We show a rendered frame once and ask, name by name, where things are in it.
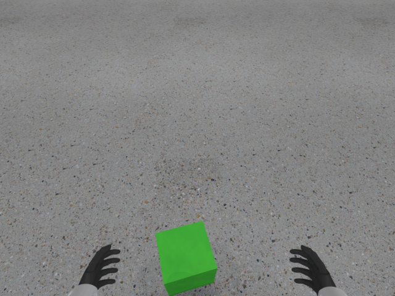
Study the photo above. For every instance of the robot right hand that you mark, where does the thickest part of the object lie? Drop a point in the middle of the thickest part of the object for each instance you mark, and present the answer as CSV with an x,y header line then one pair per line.
x,y
319,275

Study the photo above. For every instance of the robot left forearm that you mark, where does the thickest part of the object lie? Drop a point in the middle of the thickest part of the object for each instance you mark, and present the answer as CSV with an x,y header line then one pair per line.
x,y
84,290

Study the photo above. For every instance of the robot left hand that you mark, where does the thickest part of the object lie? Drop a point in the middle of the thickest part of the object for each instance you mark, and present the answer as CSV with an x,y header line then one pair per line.
x,y
94,271

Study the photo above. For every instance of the carton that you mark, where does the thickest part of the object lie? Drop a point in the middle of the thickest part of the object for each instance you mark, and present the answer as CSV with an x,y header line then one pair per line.
x,y
186,258

